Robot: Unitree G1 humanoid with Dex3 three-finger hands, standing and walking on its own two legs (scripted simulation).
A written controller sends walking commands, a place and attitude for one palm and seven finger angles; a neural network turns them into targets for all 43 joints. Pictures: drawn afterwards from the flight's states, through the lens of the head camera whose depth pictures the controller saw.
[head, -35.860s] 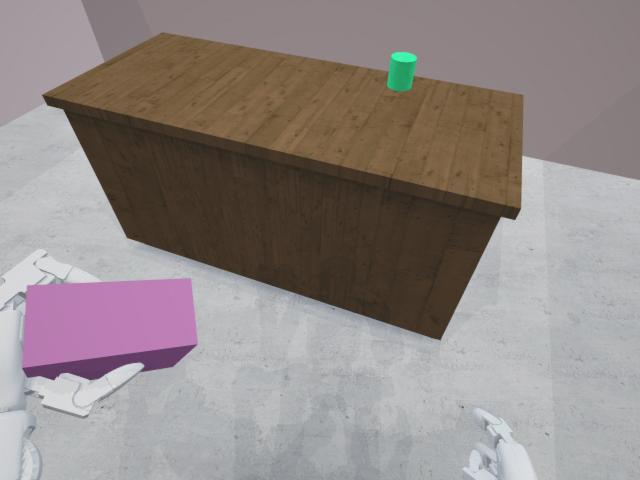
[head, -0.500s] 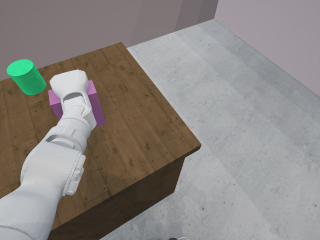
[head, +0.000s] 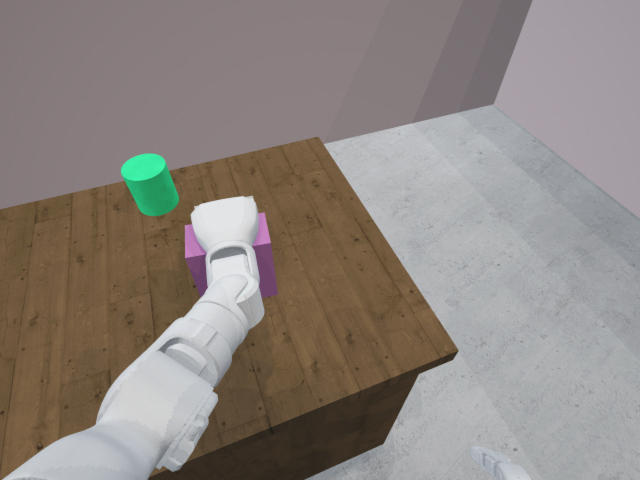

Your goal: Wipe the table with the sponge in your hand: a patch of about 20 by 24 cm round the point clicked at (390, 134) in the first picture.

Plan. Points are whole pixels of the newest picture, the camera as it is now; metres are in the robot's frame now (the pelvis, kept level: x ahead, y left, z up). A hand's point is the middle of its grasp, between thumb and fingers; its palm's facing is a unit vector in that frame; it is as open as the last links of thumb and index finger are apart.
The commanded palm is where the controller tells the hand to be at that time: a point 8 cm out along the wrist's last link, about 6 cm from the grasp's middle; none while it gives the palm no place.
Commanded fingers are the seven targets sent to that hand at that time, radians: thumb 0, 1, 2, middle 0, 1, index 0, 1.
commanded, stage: wipe back along the third lane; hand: left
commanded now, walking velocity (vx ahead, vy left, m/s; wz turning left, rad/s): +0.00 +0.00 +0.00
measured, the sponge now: (236, 270) +0.42 +0.16 -0.01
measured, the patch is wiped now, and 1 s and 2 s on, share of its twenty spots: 0.95 0.95 0.95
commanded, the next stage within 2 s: slide back across to the middle lane in 1.38 s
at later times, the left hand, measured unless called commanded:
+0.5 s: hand (241, 286) +0.36 +0.13 +0.04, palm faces -0.03 -0.04 -1.00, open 10.1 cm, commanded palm +0.31 +0.11 +0.07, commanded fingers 0.00 0.10 1.30 -1.20 -1.60 -1.20 -1.60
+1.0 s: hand (252, 311) +0.32 +0.11 +0.04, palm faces -0.01 -0.04 -1.00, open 10.1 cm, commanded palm +0.27 +0.09 +0.07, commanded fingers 0.00 0.10 1.30 -1.20 -1.60 -1.20 -1.60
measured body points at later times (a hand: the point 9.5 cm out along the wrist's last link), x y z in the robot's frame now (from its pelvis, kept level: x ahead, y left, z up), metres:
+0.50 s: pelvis -0.01 -0.01 +0.00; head -0.02 -0.02 +0.45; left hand +0.35 +0.13 +0.09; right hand +0.20 -0.22 -0.10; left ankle -0.04 +0.08 -0.73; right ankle -0.02 -0.11 -0.73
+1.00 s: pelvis -0.03 -0.03 +0.01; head -0.05 -0.07 +0.45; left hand +0.31 +0.11 +0.09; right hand +0.17 -0.25 -0.11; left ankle -0.04 +0.08 -0.73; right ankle -0.02 -0.11 -0.73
